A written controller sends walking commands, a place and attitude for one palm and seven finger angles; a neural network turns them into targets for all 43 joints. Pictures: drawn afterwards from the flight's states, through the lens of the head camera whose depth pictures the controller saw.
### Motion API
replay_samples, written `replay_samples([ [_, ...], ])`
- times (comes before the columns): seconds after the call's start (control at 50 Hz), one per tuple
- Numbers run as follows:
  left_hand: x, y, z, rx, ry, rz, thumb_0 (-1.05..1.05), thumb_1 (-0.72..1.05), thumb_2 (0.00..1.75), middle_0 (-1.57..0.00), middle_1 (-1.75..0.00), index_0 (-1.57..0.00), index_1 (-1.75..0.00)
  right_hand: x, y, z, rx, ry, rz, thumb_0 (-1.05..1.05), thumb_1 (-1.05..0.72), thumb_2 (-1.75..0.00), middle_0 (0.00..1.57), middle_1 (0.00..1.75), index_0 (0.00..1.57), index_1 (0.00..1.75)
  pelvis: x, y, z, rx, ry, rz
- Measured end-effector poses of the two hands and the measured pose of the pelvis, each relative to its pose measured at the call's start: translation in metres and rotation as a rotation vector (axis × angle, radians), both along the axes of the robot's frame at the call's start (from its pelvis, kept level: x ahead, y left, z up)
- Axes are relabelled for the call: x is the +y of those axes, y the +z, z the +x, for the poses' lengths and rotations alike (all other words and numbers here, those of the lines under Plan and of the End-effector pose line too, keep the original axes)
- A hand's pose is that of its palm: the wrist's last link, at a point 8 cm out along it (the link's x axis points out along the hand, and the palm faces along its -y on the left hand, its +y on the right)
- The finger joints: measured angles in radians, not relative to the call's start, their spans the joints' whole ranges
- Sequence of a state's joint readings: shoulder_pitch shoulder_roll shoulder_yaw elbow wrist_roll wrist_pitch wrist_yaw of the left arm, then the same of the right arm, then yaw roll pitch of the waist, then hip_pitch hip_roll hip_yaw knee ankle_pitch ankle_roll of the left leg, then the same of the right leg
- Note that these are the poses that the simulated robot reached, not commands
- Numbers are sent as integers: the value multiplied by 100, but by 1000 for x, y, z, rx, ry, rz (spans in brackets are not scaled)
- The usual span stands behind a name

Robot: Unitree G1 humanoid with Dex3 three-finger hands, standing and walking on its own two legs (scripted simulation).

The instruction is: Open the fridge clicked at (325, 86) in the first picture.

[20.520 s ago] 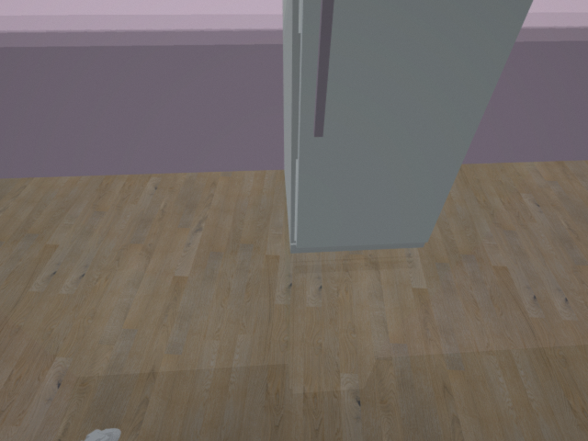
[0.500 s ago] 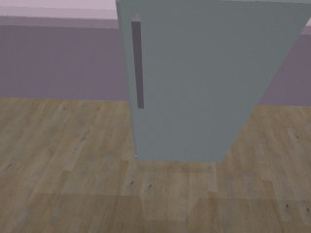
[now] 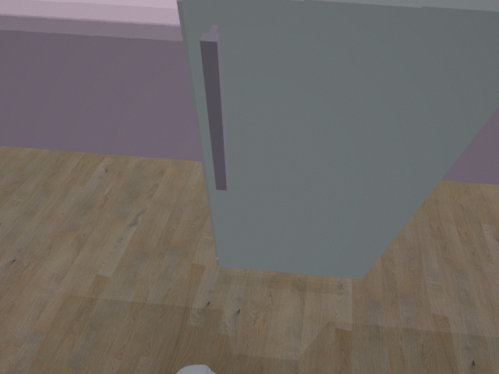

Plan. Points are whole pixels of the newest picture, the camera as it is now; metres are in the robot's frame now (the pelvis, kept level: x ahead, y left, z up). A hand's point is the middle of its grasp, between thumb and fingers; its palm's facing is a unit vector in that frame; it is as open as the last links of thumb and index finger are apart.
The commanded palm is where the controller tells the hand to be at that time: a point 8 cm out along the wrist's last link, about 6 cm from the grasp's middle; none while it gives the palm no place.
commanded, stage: shuffle to correct the standing spot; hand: left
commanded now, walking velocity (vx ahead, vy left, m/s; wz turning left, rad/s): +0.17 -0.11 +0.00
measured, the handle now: (219, 122) +0.55 +0.11 +0.09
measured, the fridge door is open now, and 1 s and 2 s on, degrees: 0 0 0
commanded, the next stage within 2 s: come to a stop and stand still in 0.20 s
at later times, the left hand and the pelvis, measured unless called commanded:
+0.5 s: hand (189, 347) +0.19 +0.13 -0.16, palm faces +0.01 -0.96 -0.26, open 7.3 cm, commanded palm none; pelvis +0.13 -0.06 -0.01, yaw +0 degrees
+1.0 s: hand out of the picture +0.13 +0.19 -0.18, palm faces +0.09 -0.97 -0.21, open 7.3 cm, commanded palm none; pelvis +0.10 +0.00 +0.01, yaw +1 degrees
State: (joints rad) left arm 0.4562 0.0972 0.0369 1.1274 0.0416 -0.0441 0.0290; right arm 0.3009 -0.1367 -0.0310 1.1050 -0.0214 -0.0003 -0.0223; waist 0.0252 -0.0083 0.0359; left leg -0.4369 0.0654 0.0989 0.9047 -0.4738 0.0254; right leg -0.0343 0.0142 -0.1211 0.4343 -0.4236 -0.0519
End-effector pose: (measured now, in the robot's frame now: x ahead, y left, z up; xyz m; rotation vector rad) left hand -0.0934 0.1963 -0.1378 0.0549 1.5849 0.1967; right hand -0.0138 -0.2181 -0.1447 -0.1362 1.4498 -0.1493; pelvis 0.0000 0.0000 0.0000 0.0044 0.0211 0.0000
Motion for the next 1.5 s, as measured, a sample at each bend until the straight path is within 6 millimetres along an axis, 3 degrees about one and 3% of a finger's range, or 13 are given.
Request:
replay_samples([
  [0.08,-7,-7,3,89,8,-47,0,91,90,-20,-30,-20,-30,-9,-2,66,-109,25,-48,2,-93,-90,20,30,20,30,5,-9,27,-12,0,0],
  [0.14,-4,-17,24,120,-19,-72,0,91,90,-20,-30,-20,-30,-10,-4,99,-194,12,-73,1,-92,-90,20,30,20,30,8,-16,46,-26,-26,9],
  [0.24,7,-14,113,-31,-78,-30,1,91,90,-20,-30,-20,-30,-11,6,108,-176,-11,-60,1,-92,-90,20,30,20,30,-3,-3,68,-27,-29,3],
  [0.36,9,3,219,-252,-109,57,1,94,90,-20,-30,-20,-30,-33,5,108,-63,-14,-23,1,-92,-90,20,30,20,30,-30,4,96,-10,-8,-8],
  [0.44,-2,3,259,-321,-137,120,1,94,90,-20,-30,-20,-30,-60,-12,121,-34,-33,2,1,-91,-90,20,30,20,30,-55,-8,118,-12,-3,11],
  [0.54,-26,10,281,-328,-141,112,0,93,90,-20,-30,-20,-30,-81,-11,149,-39,-30,-11,1,-91,-90,20,30,20,30,-65,-2,131,-12,10,5],
  [0.6,-32,11,285,-333,-116,104,0,93,90,-20,-30,-20,-30,-88,-4,169,-57,0,-26,1,-91,-90,20,30,20,30,-65,2,130,-11,17,10],
  [0.7,-20,9,274,-321,-82,106,0,93,90,-21,-30,-21,-30,-87,8,204,-113,65,-55,1,-91,-90,20,30,20,30,-56,6,123,-4,33,8],
  [0.78,1,-2,256,-292,-67,93,0,92,90,-21,-30,-21,-30,-72,17,225,-194,100,-79,0,-91,-90,20,30,20,30,-42,2,115,-4,40,-3],
  [0.86,25,-19,238,-263,-39,71,0,91,90,-21,-30,-21,-30,-49,22,226,-253,122,-103,0,-91,-90,20,30,20,30,-22,-5,109,-18,45,-14],
  [1.04,47,-3,203,-209,-47,69,0,91,90,-20,-30,-20,-30,-5,30,192,-236,98,-58,0,-91,-90,20,30,20,30,-1,10,95,-10,20,-19],
  [1.22,31,5,183,-196,-98,72,0,91,90,-20,-30,-20,-30,-8,9,133,-170,-2,-16,0,-92,-90,20,30,20,30,0,7,79,-17,-8,9],
  [1.5,6,1,155,-175,-103,16,1,92,90,-20,-30,-20,-30,-2,12,29,48,-52,11,0,-91,-90,20,30,20,30,-10,13,66,-45,-5,0],
])
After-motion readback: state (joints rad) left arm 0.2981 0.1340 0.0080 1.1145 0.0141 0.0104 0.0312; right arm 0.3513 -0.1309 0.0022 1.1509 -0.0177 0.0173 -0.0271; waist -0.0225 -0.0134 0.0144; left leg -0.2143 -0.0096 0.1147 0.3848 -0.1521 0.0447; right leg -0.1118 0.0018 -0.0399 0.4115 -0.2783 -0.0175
